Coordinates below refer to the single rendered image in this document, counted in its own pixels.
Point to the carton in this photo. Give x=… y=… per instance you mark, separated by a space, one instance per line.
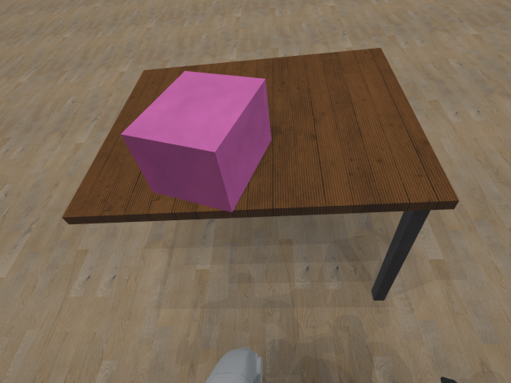
x=202 y=139

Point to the table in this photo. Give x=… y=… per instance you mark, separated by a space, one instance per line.
x=344 y=139

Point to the left robot thigh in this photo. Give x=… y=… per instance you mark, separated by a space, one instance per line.
x=238 y=366

